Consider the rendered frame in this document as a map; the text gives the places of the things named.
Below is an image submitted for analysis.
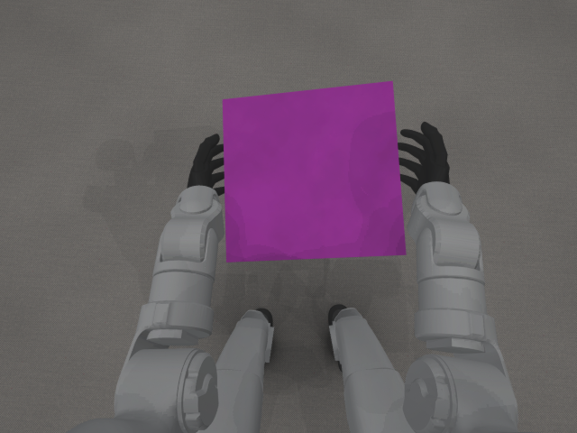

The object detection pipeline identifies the left robot forearm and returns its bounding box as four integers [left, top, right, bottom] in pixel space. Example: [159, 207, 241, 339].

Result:
[114, 186, 224, 414]

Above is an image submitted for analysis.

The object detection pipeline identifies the left robot upper arm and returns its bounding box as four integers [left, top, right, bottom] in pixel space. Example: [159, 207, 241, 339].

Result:
[66, 348, 219, 433]

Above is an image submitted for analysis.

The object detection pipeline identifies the carton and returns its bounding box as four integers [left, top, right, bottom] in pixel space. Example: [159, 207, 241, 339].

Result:
[223, 81, 407, 263]

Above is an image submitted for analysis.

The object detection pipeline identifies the robot left thigh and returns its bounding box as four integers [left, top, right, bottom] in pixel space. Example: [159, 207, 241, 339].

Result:
[197, 318, 274, 433]

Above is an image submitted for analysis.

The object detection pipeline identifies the left robot shin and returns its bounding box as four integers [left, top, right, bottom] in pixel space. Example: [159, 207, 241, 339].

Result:
[236, 310, 269, 326]

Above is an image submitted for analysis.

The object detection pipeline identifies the right robot forearm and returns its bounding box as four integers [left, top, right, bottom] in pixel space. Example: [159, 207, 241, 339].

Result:
[407, 181, 518, 421]

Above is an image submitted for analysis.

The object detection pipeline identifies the right robot upper arm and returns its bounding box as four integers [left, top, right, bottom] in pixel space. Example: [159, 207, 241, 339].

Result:
[403, 354, 537, 433]

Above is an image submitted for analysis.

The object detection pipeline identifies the robot left hand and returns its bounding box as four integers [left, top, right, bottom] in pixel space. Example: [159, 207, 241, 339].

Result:
[188, 134, 224, 196]

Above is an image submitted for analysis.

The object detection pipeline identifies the robot right hand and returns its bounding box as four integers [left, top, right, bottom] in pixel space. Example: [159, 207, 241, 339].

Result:
[398, 122, 450, 194]

